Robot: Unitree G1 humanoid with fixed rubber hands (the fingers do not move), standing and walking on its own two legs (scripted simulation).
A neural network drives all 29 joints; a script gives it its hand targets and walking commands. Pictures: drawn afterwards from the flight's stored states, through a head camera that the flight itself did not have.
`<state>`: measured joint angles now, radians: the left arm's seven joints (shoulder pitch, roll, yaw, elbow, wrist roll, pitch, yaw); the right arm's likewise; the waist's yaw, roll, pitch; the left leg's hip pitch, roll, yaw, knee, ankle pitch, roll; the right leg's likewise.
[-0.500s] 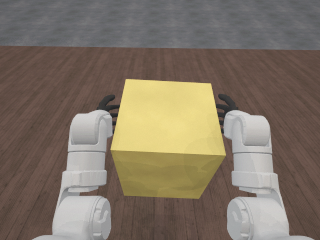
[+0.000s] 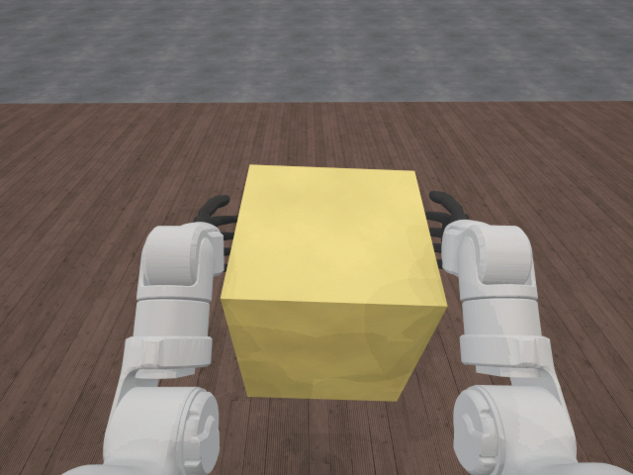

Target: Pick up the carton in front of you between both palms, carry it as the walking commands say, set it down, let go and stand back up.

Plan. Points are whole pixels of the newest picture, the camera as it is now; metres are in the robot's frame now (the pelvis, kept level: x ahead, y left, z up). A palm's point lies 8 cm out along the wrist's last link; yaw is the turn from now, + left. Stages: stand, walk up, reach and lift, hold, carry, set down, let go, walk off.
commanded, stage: carry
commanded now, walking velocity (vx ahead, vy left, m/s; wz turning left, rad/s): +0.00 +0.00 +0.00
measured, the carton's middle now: (327, 289) +0.34 +0.00 +0.05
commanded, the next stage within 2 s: none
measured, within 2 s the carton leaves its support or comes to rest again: neither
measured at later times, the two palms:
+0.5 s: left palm (201, 255) +0.33 +0.15 +0.13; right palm (458, 251) +0.33 -0.15 +0.13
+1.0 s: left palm (198, 259) +0.32 +0.15 +0.13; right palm (457, 256) +0.33 -0.15 +0.13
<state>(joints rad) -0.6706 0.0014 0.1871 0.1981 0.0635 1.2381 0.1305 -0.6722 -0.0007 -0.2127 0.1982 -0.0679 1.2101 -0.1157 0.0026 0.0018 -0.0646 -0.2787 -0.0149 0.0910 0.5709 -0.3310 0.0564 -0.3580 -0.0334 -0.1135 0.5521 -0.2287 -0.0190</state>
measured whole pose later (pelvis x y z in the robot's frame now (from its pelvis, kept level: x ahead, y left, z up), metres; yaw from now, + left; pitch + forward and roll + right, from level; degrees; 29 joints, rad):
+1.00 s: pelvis -0.02 +0.00 +0.00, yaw +0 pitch +2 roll +0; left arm -0.67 0.00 0.18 0.22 0.06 1.24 0.13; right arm -0.68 0.00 -0.21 0.22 -0.07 1.21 -0.11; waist 0.00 0.00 -0.07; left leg -0.30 -0.01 0.11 0.56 -0.29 0.06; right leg -0.37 -0.04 -0.11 0.52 -0.18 -0.01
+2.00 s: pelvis -0.03 +0.01 +0.00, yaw +0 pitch +1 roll -1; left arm -0.67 0.00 0.18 0.22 0.07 1.24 0.13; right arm -0.67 0.00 -0.21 0.22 -0.07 1.21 -0.11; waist 0.00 0.00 -0.08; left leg -0.30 -0.01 0.12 0.56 -0.29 0.07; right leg -0.37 -0.05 -0.11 0.51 -0.16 0.00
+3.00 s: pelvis +0.10 -0.04 +0.01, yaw -1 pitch +5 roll +1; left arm -0.61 -0.02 0.18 0.14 0.06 1.23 0.14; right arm -0.68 -0.02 -0.19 0.21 -0.03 1.21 -0.13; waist 0.02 0.01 -0.07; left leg -0.62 0.05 0.04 1.07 -0.36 0.02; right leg -0.28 0.01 -0.11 0.50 -0.30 -0.07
